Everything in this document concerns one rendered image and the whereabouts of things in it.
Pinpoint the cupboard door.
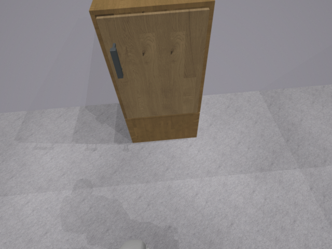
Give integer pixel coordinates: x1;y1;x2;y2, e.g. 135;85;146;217
96;8;210;118

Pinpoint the handle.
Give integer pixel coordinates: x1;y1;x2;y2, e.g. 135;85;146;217
110;43;123;79

